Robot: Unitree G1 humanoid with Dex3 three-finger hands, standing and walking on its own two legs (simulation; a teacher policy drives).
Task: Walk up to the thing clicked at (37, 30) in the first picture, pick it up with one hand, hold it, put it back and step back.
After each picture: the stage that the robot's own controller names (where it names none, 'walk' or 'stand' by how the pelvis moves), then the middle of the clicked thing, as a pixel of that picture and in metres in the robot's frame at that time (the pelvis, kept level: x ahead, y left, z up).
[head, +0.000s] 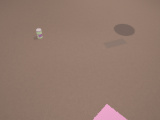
stand; (39, 33) +1.73 +0.54 -0.72
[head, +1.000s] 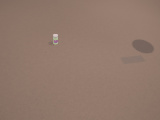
walk; (55, 39) +1.64 +0.22 -0.70
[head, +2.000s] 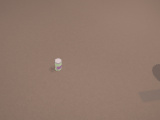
walk; (58, 64) +1.13 +0.17 -0.71
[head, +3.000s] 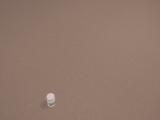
walk; (50, 100) +0.73 +0.19 -0.72
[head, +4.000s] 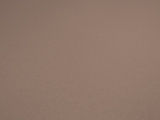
stand; out of the picture +0.43 +0.23 -0.69
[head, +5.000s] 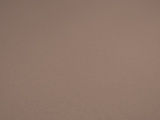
stand; out of the picture +0.39 +0.20 -0.72
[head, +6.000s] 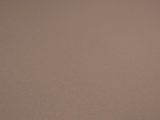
walk; out of the picture +0.44 +0.15 -0.71
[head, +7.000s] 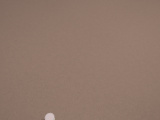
walk; out of the picture +0.45 +0.19 -0.68
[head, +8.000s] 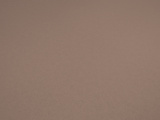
stand; out of the picture +0.46 +0.16 -0.69
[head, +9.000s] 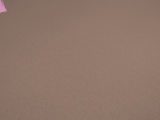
stand; out of the picture +0.41 +0.17 -0.72
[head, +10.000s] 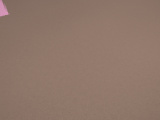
stand; out of the picture +0.41 +0.17 -0.73
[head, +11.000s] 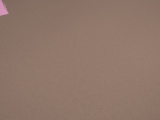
go down; out of the picture +0.41 +0.17 -0.73
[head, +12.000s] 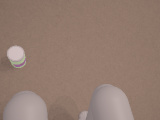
go down; (17, 57) +0.50 +0.19 -0.32
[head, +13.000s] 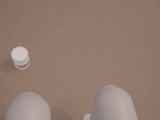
approach; (20, 58) +0.50 +0.18 -0.30
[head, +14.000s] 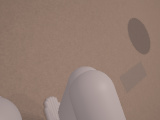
close in; out of the picture +0.49 +0.23 -0.23
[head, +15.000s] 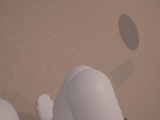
close; out of the picture +0.48 +0.25 -0.24
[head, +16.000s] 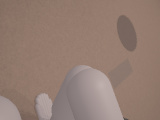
lift; out of the picture +0.46 +0.22 -0.25
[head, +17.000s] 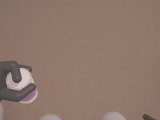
lift; (23, 86) +0.35 +0.18 -0.04
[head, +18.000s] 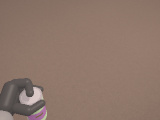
hold; (34, 106) +0.31 +0.16 -0.02
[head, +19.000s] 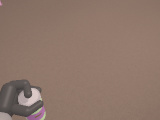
hold; (32, 106) +0.32 +0.17 -0.01
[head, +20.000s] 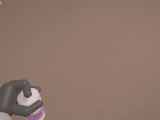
hold; (32, 106) +0.32 +0.17 -0.02
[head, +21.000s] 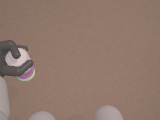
crouch; (21, 65) +0.44 +0.18 -0.09
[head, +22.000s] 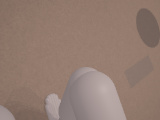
lower; out of the picture +0.48 +0.25 -0.24
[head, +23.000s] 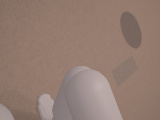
lower; out of the picture +0.47 +0.27 -0.24
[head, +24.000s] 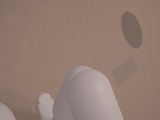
lower; out of the picture +0.47 +0.27 -0.25
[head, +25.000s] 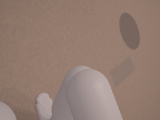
lower; out of the picture +0.47 +0.26 -0.25
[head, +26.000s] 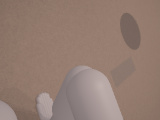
loosen; out of the picture +0.47 +0.26 -0.25
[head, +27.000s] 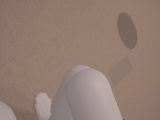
withdraw; out of the picture +0.46 +0.26 -0.25
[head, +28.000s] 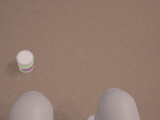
walk; (25, 62) +0.48 +0.20 -0.31
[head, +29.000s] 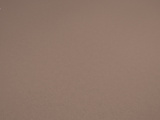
stand; out of the picture +0.41 +0.16 -0.65
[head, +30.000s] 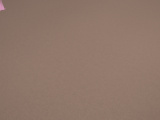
stand; out of the picture +0.41 +0.17 -0.67
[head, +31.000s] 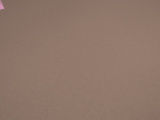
stand; out of the picture +0.40 +0.16 -0.67
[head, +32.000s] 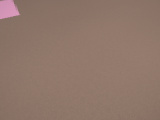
stand; out of the picture +0.42 +0.16 -0.72
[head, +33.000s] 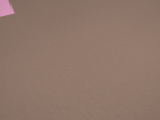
stand; out of the picture +0.40 +0.17 -0.73
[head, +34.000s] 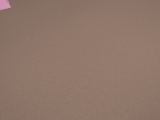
walk; out of the picture +0.40 +0.18 -0.72
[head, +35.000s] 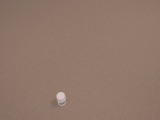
walk; (61, 99) +0.61 +0.16 -0.70
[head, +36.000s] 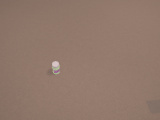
walk; (55, 67) +0.95 +0.21 -0.70
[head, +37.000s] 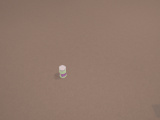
stand; (62, 71) +1.01 +0.19 -0.70
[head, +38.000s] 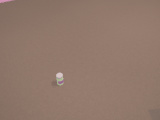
stand; (59, 79) +1.01 +0.20 -0.73
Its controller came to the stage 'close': yes
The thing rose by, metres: 0.70
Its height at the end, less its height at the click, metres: +0.00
